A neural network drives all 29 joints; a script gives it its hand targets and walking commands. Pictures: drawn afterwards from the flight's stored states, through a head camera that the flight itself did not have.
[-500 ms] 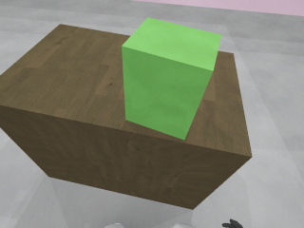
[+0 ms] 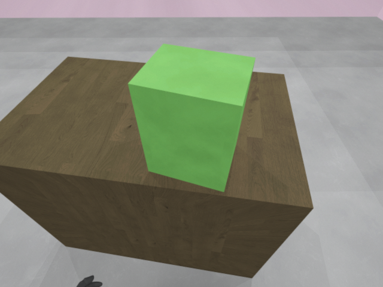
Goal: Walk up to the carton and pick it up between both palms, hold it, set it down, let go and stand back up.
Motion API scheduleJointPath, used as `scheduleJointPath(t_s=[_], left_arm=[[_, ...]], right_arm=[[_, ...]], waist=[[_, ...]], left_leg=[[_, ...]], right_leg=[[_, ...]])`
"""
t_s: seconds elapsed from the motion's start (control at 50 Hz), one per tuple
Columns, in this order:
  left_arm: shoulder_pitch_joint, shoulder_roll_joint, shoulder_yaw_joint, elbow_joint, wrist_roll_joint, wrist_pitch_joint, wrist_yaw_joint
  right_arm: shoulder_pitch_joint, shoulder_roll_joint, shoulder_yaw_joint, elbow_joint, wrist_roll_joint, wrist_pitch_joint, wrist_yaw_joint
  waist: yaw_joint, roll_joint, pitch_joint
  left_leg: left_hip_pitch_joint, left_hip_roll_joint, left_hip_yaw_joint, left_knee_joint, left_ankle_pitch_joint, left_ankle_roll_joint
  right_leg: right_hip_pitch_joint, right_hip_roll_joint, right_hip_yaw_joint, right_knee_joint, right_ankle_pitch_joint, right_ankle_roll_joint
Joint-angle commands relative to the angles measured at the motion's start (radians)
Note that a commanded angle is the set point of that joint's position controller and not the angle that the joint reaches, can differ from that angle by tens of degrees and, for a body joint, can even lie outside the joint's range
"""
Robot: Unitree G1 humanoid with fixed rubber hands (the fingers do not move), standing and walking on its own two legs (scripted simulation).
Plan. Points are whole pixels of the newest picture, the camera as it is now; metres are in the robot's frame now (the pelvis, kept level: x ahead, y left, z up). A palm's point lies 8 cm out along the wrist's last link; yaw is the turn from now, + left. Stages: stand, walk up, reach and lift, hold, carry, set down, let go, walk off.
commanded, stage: walk up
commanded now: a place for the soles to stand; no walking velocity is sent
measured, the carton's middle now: (195, 121) +0.46 +0.00 +0.10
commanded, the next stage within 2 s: none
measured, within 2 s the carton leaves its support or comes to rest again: neither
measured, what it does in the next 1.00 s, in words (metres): steps to the left: left foot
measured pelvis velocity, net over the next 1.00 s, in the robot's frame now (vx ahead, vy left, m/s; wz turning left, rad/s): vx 0.04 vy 0.15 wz -0.21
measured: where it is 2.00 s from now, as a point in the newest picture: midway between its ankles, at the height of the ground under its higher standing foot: outside the picture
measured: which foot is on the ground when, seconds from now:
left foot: down 0.00-0.46, up 0.48-0.76, down 0.78-1.00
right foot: down 0.00-0.80, up 0.82-1.00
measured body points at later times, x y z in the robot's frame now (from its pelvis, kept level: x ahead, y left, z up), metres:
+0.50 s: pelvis +0.00 +0.01 +0.00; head +0.01 +0.00 +0.45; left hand +0.08 +0.27 -0.12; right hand +0.09 -0.25 -0.12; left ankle +0.03 +0.12 -0.73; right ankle +0.01 -0.12 -0.73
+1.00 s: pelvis +0.04 +0.15 -0.01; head +0.07 +0.16 +0.44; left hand +0.18 +0.41 -0.13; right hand +0.08 -0.12 -0.12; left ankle +0.11 +0.26 -0.73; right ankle +0.02 +0.01 -0.67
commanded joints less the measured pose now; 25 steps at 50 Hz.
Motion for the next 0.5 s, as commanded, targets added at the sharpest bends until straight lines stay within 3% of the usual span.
scheduleJointPath(t_s=[0.0,0.42,0.44,0.46,0.48], left_arm=[[0.018,0.140,0.041,-0.069,0.001,-0.018,0.008],[0.043,0.137,0.040,-0.018,0.006,-0.017,0.007],[0.296,0.196,0.102,0.000,0.069,-0.035,0.046],[0.324,0.273,0.127,0.030,0.081,-0.032,0.072],[0.307,0.299,0.145,0.022,0.098,-0.028,0.097]], right_arm=[[0.010,-0.135,-0.039,-0.076,0.001,-0.026,-0.006],[-0.006,-0.146,-0.045,-0.049,0.002,-0.025,-0.012],[-0.119,-0.240,-0.086,-0.132,-0.102,0.005,0.015],[-0.157,-0.181,-0.083,-0.164,-0.113,0.022,0.023],[-0.121,-0.137,-0.069,-0.168,-0.115,0.041,0.032]], waist=[[0.013,-0.022,-0.034],[0.012,-0.006,-0.018],[0.072,0.089,0.004],[0.086,-0.032,0.075],[0.083,-0.080,0.117]], left_leg=[[0.045,0.081,-0.107,-0.083,0.079,0.039],[0.049,0.089,-0.116,-0.109,0.032,0.042],[-0.062,0.014,0.019,0.144,-0.226,0.051],[-0.306,-0.030,0.005,0.284,-0.312,0.022],[-0.461,0.047,-0.071,0.426,-0.313,0.015]], right_leg=[[-0.022,-0.099,0.109,-0.114,0.119,-0.044],[-0.028,-0.082,0.100,-0.136,0.075,-0.033],[0.046,-0.173,0.319,-0.195,-0.195,-0.123],[0.133,-0.298,0.522,-0.270,-0.314,-0.197],[0.174,-0.409,0.627,-0.301,-0.362,-0.274]])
